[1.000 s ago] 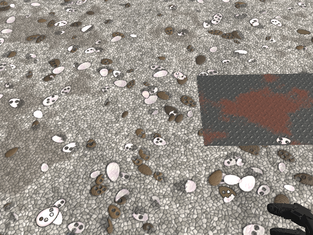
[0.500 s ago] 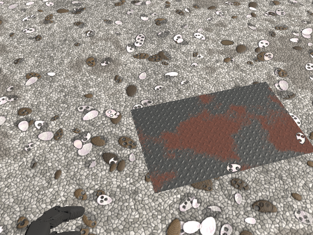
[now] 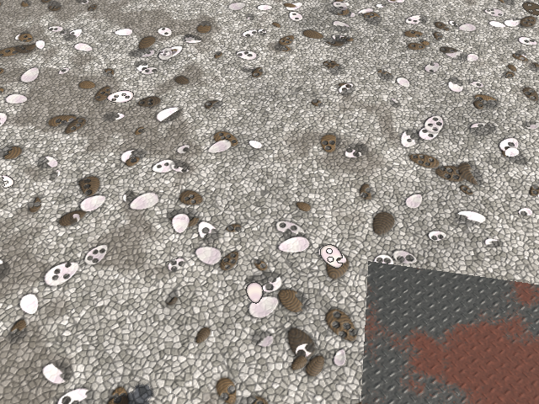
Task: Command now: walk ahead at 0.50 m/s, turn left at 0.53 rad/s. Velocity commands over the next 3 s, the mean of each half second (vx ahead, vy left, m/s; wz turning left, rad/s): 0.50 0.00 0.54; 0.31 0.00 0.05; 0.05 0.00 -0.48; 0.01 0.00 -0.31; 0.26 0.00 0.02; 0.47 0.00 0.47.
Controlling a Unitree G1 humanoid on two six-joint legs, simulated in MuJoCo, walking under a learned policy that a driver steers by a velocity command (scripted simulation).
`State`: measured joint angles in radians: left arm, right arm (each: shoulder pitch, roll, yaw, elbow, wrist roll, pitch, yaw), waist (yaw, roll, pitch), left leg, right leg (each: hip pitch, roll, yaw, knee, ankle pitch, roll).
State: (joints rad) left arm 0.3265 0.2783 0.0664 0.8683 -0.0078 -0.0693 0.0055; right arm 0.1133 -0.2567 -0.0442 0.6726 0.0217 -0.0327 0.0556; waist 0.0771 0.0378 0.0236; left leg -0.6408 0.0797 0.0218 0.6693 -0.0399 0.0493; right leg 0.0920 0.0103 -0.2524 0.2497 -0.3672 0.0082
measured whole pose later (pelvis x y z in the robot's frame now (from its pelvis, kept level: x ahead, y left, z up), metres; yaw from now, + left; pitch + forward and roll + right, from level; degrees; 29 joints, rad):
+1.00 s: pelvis +0.48 +0.07 +0.00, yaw +15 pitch +2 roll -1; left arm 0.30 0.29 0.05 0.84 -0.02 -0.03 0.01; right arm 0.09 -0.26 -0.04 0.64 -0.01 -0.04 -0.02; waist 0.08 0.02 0.02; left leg -0.39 0.00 -0.05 0.47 -0.08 0.00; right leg -0.19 0.06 0.06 0.49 -0.32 -0.02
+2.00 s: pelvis +0.52 +0.07 +0.01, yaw -10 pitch +0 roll +0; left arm 0.18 0.27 0.04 0.69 0.02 0.03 0.01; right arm 0.17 -0.24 -0.04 0.76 -0.02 -0.02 0.00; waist 0.01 -0.04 0.03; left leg -0.22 -0.01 -0.02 0.50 -0.28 0.00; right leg -0.27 0.06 0.13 0.52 -0.24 -0.01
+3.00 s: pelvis +0.91 +0.08 +0.01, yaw +9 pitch +1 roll +0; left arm 0.16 0.31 0.05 0.65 0.02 -0.10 0.02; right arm 0.30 -0.28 -0.06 0.72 0.01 -0.06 0.02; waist -0.04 -0.03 0.04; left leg -0.22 -0.15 -0.08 0.36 -0.15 0.12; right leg -0.69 -0.12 0.10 1.00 -0.19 0.05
